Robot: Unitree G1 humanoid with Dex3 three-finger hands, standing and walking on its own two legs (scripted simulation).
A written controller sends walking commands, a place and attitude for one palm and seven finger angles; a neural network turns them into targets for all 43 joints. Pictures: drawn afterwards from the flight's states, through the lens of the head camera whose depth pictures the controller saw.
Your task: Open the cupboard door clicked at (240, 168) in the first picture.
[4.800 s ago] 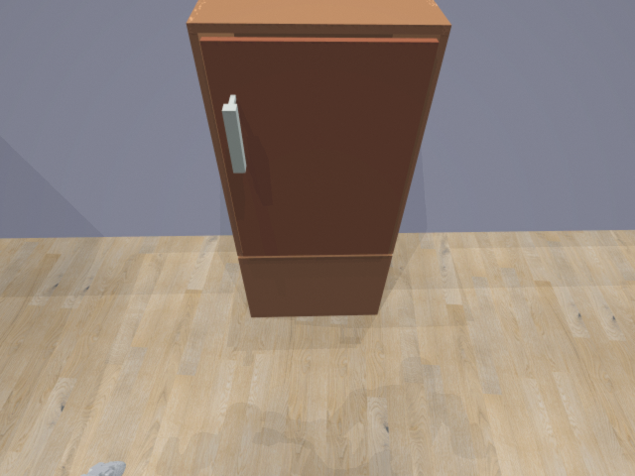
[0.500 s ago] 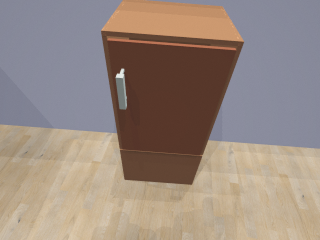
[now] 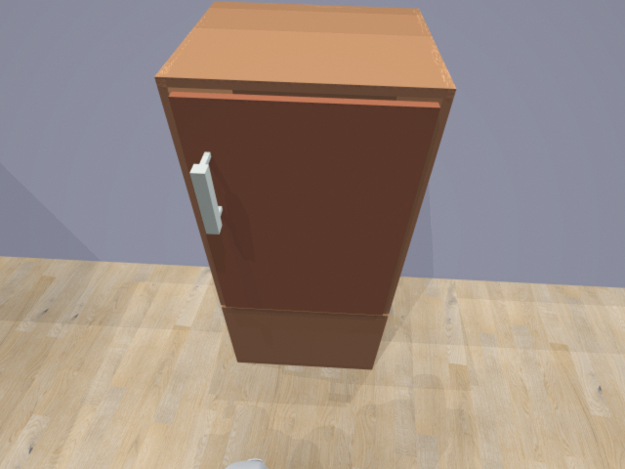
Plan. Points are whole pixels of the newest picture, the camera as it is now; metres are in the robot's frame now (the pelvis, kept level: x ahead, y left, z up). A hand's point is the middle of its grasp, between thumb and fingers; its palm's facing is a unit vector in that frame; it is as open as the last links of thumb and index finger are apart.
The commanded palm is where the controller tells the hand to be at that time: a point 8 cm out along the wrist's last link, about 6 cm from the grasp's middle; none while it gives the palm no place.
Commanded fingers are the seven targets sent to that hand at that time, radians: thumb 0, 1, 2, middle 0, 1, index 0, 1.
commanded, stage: come to a stop and stand still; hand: left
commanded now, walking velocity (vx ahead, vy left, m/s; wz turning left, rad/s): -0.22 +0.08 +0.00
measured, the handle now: (210, 193) +0.55 +0.23 +0.03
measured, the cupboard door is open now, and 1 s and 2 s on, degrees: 0 0 0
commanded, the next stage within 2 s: look again from close up in 0.86 s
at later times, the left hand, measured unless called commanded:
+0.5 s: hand out of the picture +0.02 +0.19 -0.19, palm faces -0.01 -0.98 -0.20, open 7.4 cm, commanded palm none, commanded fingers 0.00 0.90 0.90 -0.20 -0.30 -0.20 -0.30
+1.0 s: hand out of the picture +0.02 +0.23 -0.18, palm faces -0.04 -0.98 -0.22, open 7.4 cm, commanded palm none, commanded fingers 0.00 0.90 0.90 -0.20 -0.30 -0.20 -0.30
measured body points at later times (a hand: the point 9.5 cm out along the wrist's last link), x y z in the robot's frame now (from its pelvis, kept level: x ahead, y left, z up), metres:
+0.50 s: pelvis +0.00 +0.02 -0.02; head +0.00 +0.03 +0.43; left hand +0.02 +0.25 -0.18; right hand +0.06 -0.21 -0.16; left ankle +0.07 +0.11 -0.75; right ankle -0.05 -0.08 -0.74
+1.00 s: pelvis +0.01 +0.04 -0.01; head +0.03 +0.05 +0.44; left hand +0.02 +0.28 -0.17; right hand +0.04 -0.20 -0.15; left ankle +0.07 +0.11 -0.74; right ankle -0.05 -0.08 -0.74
